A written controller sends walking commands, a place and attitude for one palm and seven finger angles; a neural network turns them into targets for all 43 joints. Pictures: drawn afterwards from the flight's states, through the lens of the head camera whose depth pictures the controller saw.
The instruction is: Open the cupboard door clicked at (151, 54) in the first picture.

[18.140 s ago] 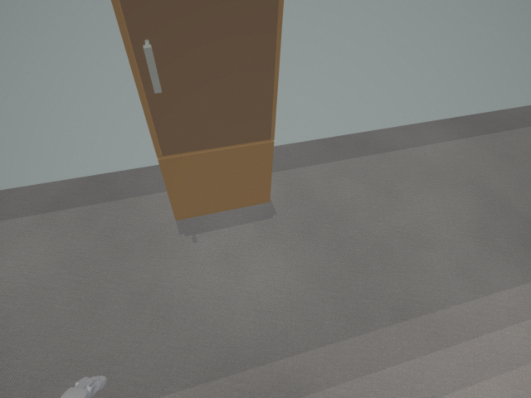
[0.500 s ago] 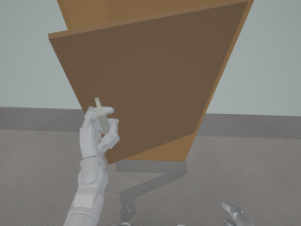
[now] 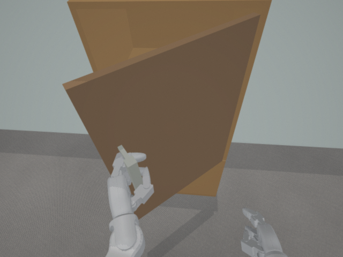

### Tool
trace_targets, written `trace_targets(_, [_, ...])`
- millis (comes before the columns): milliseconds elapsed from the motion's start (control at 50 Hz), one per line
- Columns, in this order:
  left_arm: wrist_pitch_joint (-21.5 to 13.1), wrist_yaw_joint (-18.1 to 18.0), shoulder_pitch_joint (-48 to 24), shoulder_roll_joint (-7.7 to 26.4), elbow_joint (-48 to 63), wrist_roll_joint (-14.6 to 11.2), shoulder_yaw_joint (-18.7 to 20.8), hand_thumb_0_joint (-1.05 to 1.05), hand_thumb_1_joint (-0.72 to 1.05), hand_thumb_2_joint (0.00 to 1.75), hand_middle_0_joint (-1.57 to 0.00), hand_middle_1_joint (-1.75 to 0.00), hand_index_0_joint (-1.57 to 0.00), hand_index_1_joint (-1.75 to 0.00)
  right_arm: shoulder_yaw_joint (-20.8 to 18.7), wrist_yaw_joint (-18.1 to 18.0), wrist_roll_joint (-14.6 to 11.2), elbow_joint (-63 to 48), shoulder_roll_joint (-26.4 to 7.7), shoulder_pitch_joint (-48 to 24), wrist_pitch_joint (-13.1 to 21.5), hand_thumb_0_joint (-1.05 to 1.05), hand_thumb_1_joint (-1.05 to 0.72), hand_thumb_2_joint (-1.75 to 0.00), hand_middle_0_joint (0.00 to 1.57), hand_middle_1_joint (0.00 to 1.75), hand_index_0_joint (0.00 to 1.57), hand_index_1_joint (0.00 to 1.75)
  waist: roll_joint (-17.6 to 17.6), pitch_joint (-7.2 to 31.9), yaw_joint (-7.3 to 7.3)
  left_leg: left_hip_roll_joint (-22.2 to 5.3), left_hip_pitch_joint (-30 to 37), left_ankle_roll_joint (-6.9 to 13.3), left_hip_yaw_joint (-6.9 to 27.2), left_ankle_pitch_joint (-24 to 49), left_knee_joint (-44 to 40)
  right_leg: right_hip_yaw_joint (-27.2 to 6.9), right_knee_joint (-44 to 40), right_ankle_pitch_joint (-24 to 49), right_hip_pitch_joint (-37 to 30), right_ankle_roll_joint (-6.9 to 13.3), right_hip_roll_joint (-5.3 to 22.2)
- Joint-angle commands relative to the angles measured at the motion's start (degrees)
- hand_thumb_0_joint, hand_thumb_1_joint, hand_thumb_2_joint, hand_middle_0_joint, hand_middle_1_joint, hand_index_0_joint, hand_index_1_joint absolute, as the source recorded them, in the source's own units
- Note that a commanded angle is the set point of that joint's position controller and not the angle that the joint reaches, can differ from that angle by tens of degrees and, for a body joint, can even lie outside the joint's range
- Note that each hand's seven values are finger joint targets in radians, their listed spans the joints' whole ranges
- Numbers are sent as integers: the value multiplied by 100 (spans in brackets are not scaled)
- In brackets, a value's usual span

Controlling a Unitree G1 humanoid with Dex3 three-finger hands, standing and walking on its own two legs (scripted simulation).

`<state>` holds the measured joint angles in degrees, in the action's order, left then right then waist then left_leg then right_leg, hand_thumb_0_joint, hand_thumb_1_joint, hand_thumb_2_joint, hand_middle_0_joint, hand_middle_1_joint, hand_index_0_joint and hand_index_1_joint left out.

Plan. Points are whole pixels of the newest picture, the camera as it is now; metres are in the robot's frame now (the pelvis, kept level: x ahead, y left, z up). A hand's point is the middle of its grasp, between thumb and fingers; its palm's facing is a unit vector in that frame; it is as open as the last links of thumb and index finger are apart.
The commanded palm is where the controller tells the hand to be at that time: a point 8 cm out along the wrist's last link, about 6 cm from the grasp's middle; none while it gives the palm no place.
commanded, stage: open thumb and fingers to let go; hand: left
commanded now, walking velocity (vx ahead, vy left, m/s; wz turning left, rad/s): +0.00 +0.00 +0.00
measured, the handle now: (131, 170) +0.30 +0.11 +0.06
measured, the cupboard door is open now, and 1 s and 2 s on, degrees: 41 41 41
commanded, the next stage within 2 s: slide the hand sideways off the handle in 0.74 s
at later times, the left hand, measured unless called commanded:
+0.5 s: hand (144, 184) +0.27 +0.07 +0.06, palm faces +0.33 -0.94 -0.02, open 13.3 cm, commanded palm +0.22 +0.12 +0.06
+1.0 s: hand (138, 199) +0.24 +0.08 +0.06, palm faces -0.13 -0.99 -0.08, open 15.9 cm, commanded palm +0.22 +0.12 +0.06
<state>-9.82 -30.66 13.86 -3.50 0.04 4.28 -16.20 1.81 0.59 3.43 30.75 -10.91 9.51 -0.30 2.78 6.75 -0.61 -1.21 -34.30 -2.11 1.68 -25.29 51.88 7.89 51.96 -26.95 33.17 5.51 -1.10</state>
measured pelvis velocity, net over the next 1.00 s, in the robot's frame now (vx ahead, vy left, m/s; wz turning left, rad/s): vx -0.01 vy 0.04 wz -0.02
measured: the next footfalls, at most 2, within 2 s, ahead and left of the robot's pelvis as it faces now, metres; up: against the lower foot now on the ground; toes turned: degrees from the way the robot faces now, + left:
none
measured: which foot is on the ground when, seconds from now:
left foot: down 0.00-1.00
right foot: down 0.00-1.00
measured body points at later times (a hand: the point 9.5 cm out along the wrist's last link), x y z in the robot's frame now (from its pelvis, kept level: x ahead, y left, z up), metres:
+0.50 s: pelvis -0.01 +0.00 +0.00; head +0.02 -0.03 +0.45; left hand +0.24 +0.12 +0.06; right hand +0.16 -0.23 -0.11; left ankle +0.01 +0.15 -0.69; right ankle +0.00 -0.05 -0.69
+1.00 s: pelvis -0.01 +0.04 -0.01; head +0.02 +0.02 +0.44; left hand +0.24 +0.14 +0.06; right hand +0.17 -0.18 -0.09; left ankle +0.01 +0.15 -0.69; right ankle +0.00 -0.05 -0.69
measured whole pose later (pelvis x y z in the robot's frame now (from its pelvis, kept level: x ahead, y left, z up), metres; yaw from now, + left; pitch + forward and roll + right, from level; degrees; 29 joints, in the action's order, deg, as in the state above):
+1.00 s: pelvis -0.01 +0.04 -0.01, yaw -1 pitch +8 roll -1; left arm -15.2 -8.3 12.3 3.8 0.3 2.6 -17.3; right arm 1.8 0.3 1.2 28.0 -12.1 13.1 2.6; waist 2.8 5.6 0.7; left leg 0.8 -38.0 1.0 0.4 -26.0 55.9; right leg 5.9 55.0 -26.5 36.7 2.7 0.6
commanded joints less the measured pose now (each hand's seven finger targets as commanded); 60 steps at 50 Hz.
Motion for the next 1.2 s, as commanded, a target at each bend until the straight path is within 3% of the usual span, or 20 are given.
trace_targets(0, [-507,-107,-963,-394,1115,-29,379,0,55,75,-38,-131,-38,-131,-197,-107,7,-824,-326,-504,354,0,-90,-90,20,30,20,30,-1095,946,35,347,-151,223,36,691,-232,-1620,-1575,1651,-960,-684,619])
trace_targets(100, [-689,118,-905,-271,1150,31,373,0,20,60,-35,-127,-35,-127,-266,-131,-9,-758,-394,-326,377,0,-90,-90,20,30,20,30,-972,1151,-5,318,-263,232,37,863,-254,-1726,-1408,2410,-1234,-735,711])
trace_targets(220, [-839,252,-1146,-288,1039,45,294,0,-22,42,-32,-123,-32,-123,-302,-165,-15,-763,-440,-311,428,0,-90,-90,20,30,20,30,-1017,963,-74,303,-330,266,63,654,-226,-1690,-1430,1830,-939,-727,718])
trace_targets(300, [-917,168,-965,-227,1124,-11,430,0,-50,30,-30,-120,-30,-120,-323,-167,-19,-790,-426,-285,474,0,-90,-90,20,30,20,30,-928,1245,30,309,-291,259,44,729,-226,-1648,-1338,1901,-1046,-690,681])
trace_targets(340, [-892,148,-872,-222,1020,32,441,0,-50,30,-30,-120,-30,-120,-335,-166,-24,-791,-434,-273,476,0,-90,-90,20,30,20,30,-1029,1208,32,307,-317,260,52,792,-231,-1612,-1311,2017,-1072,-678,662])
trace_targets(380, [-879,139,-838,-404,1017,47,278,0,-50,30,-28,-110,-28,-110,-327,-149,-27,-816,-422,-266,493,0,-90,-90,20,30,20,30,-947,1097,12,302,-233,268,26,803,-249,-1499,-1272,1975,-911,-662,623])
trace_targets(440, [-850,115,-1026,-346,1021,28,297,0,-50,30,-26,-95,-26,-95,-316,-163,-28,-831,-445,-282,500,0,-90,-90,20,30,20,30,-1048,995,-9,303,-229,280,40,738,-234,-1486,-1349,1702,-824,-653,608])
trace_targets(700, [-648,-142,-1147,-745,1012,145,-20,0,-50,30,-15,-30,-15,-30,-273,-81,-29,-961,-426,-299,486,0,-90,-90,20,30,20,30,-573,1090,37,250,213,293,15,1007,-394,-671,-844,1464,-367,-407,210])
trace_targets(820, [-484,-194,-1248,-989,1052,126,-202,0,-50,30,-15,-30,-15,-30,-255,-18,-48,-1005,-433,-421,450,0,-90,-90,20,30,20,30,-571,993,26,216,253,287,69,998,-410,-511,-752,1235,-174,-356,116])
trace_targets(840, [-749,989,-1453,-278,1022,692,-1362,0,-50,30,-15,-30,-15,-30,-211,43,-69,-838,-697,-35,482,0,-90,-90,20,30,20,30,-748,479,-509,235,266,401,60,1116,-292,-699,-666,1719,169,-385,182])
trace_targets(860, [-1013,1659,-1666,180,1554,471,-853,0,-50,30,-15,-30,-15,-30,-308,22,-129,-1010,-656,55,507,0,-90,-90,20,30,20,30,-384,1133,-256,236,380,408,48,1223,-276,-716,-547,1880,-99,-336,203])
trace_targets(900, [-1194,2410,-1477,449,1673,269,-780,0,-50,30,-15,-30,-15,-30,-289,-47,-183,-1130,-650,52,529,0,-90,-90,20,30,20,30,-256,1479,-168,250,484,430,40,1348,-247,-792,-486,2109,-340,-322,214])
trace_targets(940, [-1182,3000,-1282,344,1685,-150,-778,0,-50,30,-15,-30,-15,-30,-243,-83,-285,-1273,-652,59,614,0,-90,-90,20,30,20,30,-339,1309,-185,237,472,423,85,1163,-335,-751,-554,1809,-308,-315,182])
trace_targets(960, [-1122,3109,-1175,196,1647,-400,-744,0,-50,30,-15,-30,-15,-30,-219,-109,-335,-1344,-626,17,655,0,-90,-90,20,30,20,30,-398,1078,-200,230,440,410,97,954,-391,-707,-652,1531,-220,-337,151])
trace_targets(1020, [-867,2948,-929,127,1581,-892,-274,0,-50,30,-15,-30,-15,-30,-162,-177,-423,-1470,-650,-110,752,0,-90,-90,20,30,20,30,-827,666,-90,230,231,355,165,312,-601,-593,-904,530,-110,-386,99])
trace_targets(1040, [-810,2808,-967,207,1558,-874,-133,0,-50,30,-15,-30,-15,-30,-148,-188,-428,-1455,-675,-205,768,0,-90,-90,20,30,20,30,-681,569,-40,236,220,340,181,233,-638,-563,-875,370,-23,-366,97])
trace_targets(1060, [-794,2615,-1076,247,1655,-819,-13,0,-50,30,-15,-30,-15,-30,-153,-178,-406,-1450,-673,-175,776,0,-90,-90,20,30,20,30,-678,644,-33,231,249,326,229,228,-658,-495,-756,366,38,-356,96])
trace_targets(1120, [-784,2188,-571,182,1738,-453,-62,0,-50,30,-15,-30,-15,-30,-185,-72,-329,-1518,-632,-55,756,0,-90,-90,20,30,20,30,-466,782,69,203,274,301,223,504,-626,-421,-489,624,102,-312,95])
trace_targets(1140, [-787,2085,-267,322,1666,-332,55,0,-50,30,-15,-30,-15,-30,-207,-38,-322,-1523,-645,-17,726,0,-90,-90,20,30,20,30,-503,869,152,190,246,286,233,681,-610,-424,-417,749,29,-287,85])
trace_targets(1180, [-812,1998,-215,259,1846,-179,-106,0,-50,30,-15,-30,-15,-30,-218,29,-296,-1599,-620,-6,673,0,-90,-90,20,30,20,30,-416,893,108,176,219,280,184,644,-544,-452,-373,743,107,-291,98])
